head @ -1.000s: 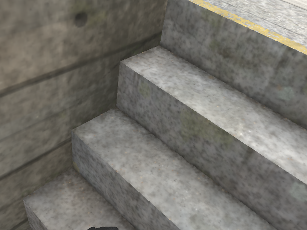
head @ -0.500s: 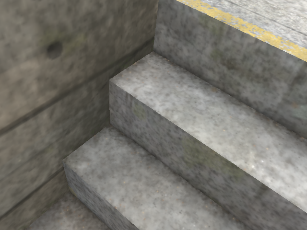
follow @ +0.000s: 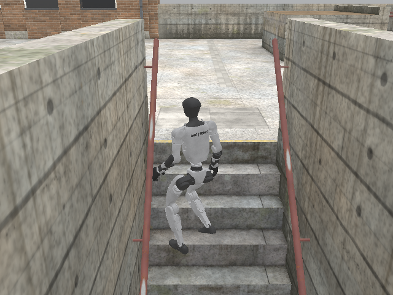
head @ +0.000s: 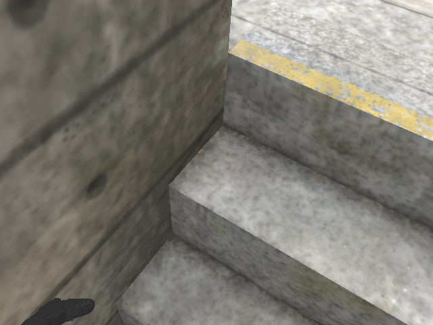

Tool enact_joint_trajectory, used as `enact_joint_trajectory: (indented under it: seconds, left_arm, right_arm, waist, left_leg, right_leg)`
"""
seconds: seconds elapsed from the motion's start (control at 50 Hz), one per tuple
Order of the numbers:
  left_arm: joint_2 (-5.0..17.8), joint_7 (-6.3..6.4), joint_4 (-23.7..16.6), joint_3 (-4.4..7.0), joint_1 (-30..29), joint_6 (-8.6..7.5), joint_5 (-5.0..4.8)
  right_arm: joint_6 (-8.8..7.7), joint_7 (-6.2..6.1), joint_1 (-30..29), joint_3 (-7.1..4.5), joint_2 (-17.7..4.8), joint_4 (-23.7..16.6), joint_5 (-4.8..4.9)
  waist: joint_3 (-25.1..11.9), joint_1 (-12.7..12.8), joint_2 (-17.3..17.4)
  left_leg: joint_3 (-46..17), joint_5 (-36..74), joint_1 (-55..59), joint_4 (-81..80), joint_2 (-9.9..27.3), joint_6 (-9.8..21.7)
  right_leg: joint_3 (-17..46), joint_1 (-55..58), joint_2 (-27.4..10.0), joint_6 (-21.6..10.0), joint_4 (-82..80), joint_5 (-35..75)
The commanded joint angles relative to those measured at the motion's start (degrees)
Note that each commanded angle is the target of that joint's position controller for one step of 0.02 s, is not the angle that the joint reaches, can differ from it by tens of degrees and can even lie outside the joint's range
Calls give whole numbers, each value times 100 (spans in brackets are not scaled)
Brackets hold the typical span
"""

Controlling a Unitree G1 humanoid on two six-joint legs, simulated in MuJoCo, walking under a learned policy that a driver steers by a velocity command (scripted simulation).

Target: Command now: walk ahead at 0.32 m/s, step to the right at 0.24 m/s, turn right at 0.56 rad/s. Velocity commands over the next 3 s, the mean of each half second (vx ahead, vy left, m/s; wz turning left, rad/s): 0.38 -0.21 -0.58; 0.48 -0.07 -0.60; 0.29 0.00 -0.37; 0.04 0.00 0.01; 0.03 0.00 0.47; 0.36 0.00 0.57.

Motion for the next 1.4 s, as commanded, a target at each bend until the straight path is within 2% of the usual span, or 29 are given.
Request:
enact_joint_trajectory:
  seconds: [0.02,0.08,0.1,0.12,0.14,0.16,0.2,0.24,0.34,0.38,0.42,0.44,0.46,0.48,0.5,0.54,0.66,0.8,0.86,0.88,0.9,0.92,0.96,0.98,1.02,1.08,1.24,1.32,1.4]
  left_arm:
    - [561,-111,-832,151,497,267,150]
    - [331,-85,94,94,2330,423,-191]
    - [235,-54,299,101,2754,337,-151]
    - [86,-52,495,110,2519,206,-145]
    - [152,-142,435,53,1655,133,-59]
    - [617,-49,383,113,1312,27,-81]
    - [550,-1,307,132,941,-116,-148]
    - [302,46,342,109,688,-289,-238]
    - [511,201,567,233,967,-535,-93]
    - [272,368,836,268,1257,-408,-9]
    - [737,242,782,398,761,-599,-59]
    - [656,-32,425,436,648,-699,-383]
    - [104,-144,182,357,-368,-816,-278]
    - [-326,-153,141,297,600,-847,-128]
    - [419,-159,253,409,1016,-707,5]
    - [80,-366,-123,208,316,-531,249]
    - [-689,-381,-336,-148,-904,-235,25]
    - [-613,-314,-1175,-237,-2236,-133,-184]
    - [-809,-399,-1079,-500,-1807,143,-485]
    - [-739,-356,-499,-349,-327,224,-210]
    - [-288,-326,-198,-155,1031,140,-217]
    - [423,-259,-92,-3,1121,47,-96]
    - [1418,-39,-33,574,1331,262,-31]
    - [1258,-75,134,505,646,205,-170]
    - [538,-225,829,260,153,-67,10]
    - [-329,-426,1345,38,-238,-470,-231]
    - [24,-412,1946,104,1031,-946,-142]
    - [-327,-177,2273,16,1819,-849,-181]
    - [19,209,2389,160,2477,-666,-81]
  right_arm:
    - [-412,-142,-734,-529,-1721,-684,84]
    - [-187,170,-1559,-398,-1435,-626,58]
    - [-31,284,-1827,-362,-1251,-640,87]
    - [210,401,-1986,-242,-832,-689,115]
    - [418,558,-1525,-76,-236,-941,111]
    - [420,588,-1449,12,31,-1421,-184]
    - [190,638,-1469,-52,-524,-1534,-227]
    - [105,711,-1568,-192,-915,-1417,15]
    - [416,688,-2132,49,-691,-1672,37]
    - [541,559,-2033,101,-514,-1578,513]
    - [500,262,112,-140,-786,-1128,749]
    - [379,195,126,-237,-1061,-1016,463]
    - [346,134,410,-307,-1070,-682,338]
    - [261,107,263,-239,-1098,-713,98]
    - [282,-66,-40,-486,-1439,-1028,86]
    - [97,-131,-983,-356,-1032,-844,177]
    - [-395,435,187,-495,-1281,420,82]
    - [-618,505,737,-496,-1313,976,171]
    - [-406,455,783,-486,-1674,941,648]
    - [-400,379,1052,-451,-1792,1027,695]
    - [-406,552,474,-610,-2473,761,631]
    - [-513,759,286,-599,-2415,420,817]
    - [-720,1397,-452,-565,-1857,-191,297]
    - [-567,1320,-943,-437,-928,-565,105]
    - [-358,1029,-687,-77,107,-778,-87]
    - [-113,826,-205,86,205,-562,-81]
    - [88,367,-1343,237,527,-749,152]
    - [220,488,-2431,401,615,-1085,171]
    - [417,582,-2234,425,705,-1215,223]
  waist:
    - [-718,701,757]
    - [-1021,1352,1252]
    - [-999,1650,983]
    - [-500,1821,-336]
    - [-77,825,-873]
    - [-325,378,-1005]
    - [231,302,-447]
    - [155,308,19]
    - [-194,303,1146]
    - [-411,355,506]
    - [-1789,-872,-23]
    - [-2096,-812,1835]
    - [-1128,-1102,2268]
    - [-1230,-178,2388]
    - [-2270,-226,1662]
    - [-751,576,608]
    - [2,90,454]
    - [231,73,1286]
    - [-354,-130,1767]
    - [-1136,279,1915]
    - [-2373,1063,1733]
    - [-3113,1144,1240]
    - [-3942,1135,-498]
    - [-3541,806,-455]
    - [-1455,34,-57]
    - [212,-643,-25]
    - [476,238,4]
    - [589,697,105]
    - [-327,771,-113]
  left_leg:
    - [-2267,6117,1290,-2142,1964,1261]
    - [-409,5711,-105,-1049,836,1259]
    - [-86,5414,-145,198,428,1238]
    - [-59,1570,-977,2412,-387,1154]
    - [-703,280,-2696,4692,-905,905]
    - [-1414,700,-3445,6086,-945,800]
    - [-1563,1352,-4173,6662,-712,670]
    - [-1229,1737,-3838,7344,-851,529]
    - [-1046,2069,-2732,3509,-407,637]
    - [-455,492,-114,210,-743,867]
    - [-1190,2212,1874,-1365,-312,1347]
    - [-1901,2088,3051,-1867,209,1415]
    - [-1944,4063,3108,-2491,559,1525]
    - [-2874,8861,3766,-1546,1842,1845]
    - [-4423,5595,3580,-2632,2617,2492]
    - [-4011,-464,1890,-3181,1687,2307]
    - [-1866,1764,2053,-3202,1471,1893]
    - [-624,516,2237,-4802,1301,1648]
    - [235,4215,1181,-5684,928,2300]
    - [436,9831,1958,-4444,1395,2339]
    - [405,12584,2448,-2327,1576,2220]
    - [-173,11392,1314,-537,1183,1932]
    - [-1626,2863,-1358,3983,-464,1289]
    - [-2461,2694,-2152,6306,-569,1094]
    - [-2084,3128,-3112,7551,-548,1173]
    - [-1775,3393,-3404,7427,-490,1368]
    - [-1126,2346,-6146,9394,-415,1171]
    - [-489,2103,-6016,7803,-350,1107]
    - [-356,925,-5470,7080,-376,1227]
  right_leg:
    - [351,41,-564,-159,-1871,264]
    - [-979,3365,281,-707,-4739,1747]
    - [-805,3637,256,-1001,-5747,2309]
    - [-296,3420,294,-1513,-6630,2936]
    - [1117,2979,92,-1784,-5494,3709]
    - [2599,2864,-433,-2209,-6033,2934]
    - [3515,2132,-826,-2424,-7017,-10]
    - [2947,1882,-638,-2405,-6475,3041]
    - [2381,1911,-466,-1789,-6330,3172]
    - [1852,999,-61,-1339,-6510,4372]
    - [2200,1815,-243,-1248,-4891,7019]
    - [1158,1163,515,-551,-3059,4562]
    - [613,-197,936,-363,-1157,1875]
    - [884,-1640,1145,-69,1805,627]
    - [773,-1948,958,58,3305,916]
    - [1158,-2607,294,78,3481,2173]
    - [777,-4057,226,-487,4717,1818]
    - [261,-4272,-711,-864,2729,742]
    - [-1544,10,-347,-1128,-1393,-777]
    - [-2086,874,184,-1200,-366,-1203]
    - [-1550,1873,643,-1175,-1262,-535]
    - [-233,3275,783,-1270,-2572,272]
    - [5404,3827,-789,-1159,-6398,-3935]
    - [5166,3277,-1032,-486,-6576,-3722]
    - [3567,1542,-823,-290,-5938,-2092]
    - [2219,-66,-337,-288,-5657,-1216]
    - [2426,1746,-961,-272,-6659,1108]
    - [2063,2113,-721,-319,-7279,1968]
    - [1674,4195,-1214,-794,-7864,6481]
